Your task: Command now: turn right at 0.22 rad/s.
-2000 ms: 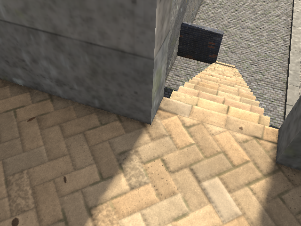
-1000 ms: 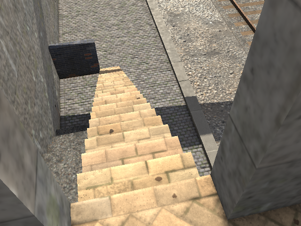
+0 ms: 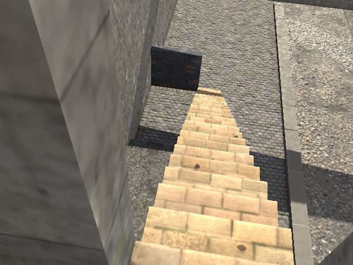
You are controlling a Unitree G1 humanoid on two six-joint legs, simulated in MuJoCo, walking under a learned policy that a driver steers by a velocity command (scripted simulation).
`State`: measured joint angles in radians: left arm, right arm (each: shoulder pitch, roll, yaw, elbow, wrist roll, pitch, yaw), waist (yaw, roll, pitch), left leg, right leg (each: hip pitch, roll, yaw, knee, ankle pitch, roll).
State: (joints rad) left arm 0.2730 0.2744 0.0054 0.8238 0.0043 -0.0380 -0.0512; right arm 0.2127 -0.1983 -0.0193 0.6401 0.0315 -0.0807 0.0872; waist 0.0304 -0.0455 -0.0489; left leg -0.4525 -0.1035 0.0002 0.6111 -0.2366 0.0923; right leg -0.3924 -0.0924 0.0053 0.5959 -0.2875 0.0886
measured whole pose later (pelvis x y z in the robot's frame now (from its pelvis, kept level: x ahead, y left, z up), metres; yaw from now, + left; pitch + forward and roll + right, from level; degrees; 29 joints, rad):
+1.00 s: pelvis +0.27 -0.10 +0.02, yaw -16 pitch +1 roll +2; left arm 0.14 0.26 0.06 0.64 -0.03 -0.01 0.00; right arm 0.49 -0.23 -0.06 0.87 0.03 0.01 0.01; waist -0.10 -0.05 0.03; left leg -0.13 -0.08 -0.03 0.39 -0.27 0.04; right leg -0.52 -0.04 0.03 0.70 -0.17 0.00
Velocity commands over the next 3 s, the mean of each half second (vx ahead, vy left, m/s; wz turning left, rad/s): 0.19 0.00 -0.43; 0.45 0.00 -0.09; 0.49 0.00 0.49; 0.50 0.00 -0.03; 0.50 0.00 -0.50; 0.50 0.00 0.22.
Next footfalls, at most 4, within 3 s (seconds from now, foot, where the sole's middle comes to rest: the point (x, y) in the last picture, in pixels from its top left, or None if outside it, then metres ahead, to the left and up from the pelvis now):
0.70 left None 0.29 0.00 -0.76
1.08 right None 0.39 -0.25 -0.76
1.72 left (171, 233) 0.70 0.03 -0.95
2.40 right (229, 218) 0.88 -0.27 -1.14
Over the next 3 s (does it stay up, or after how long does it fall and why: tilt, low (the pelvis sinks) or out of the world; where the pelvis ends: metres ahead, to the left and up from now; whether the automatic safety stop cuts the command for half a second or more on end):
stays up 0.89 -0.35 -0.46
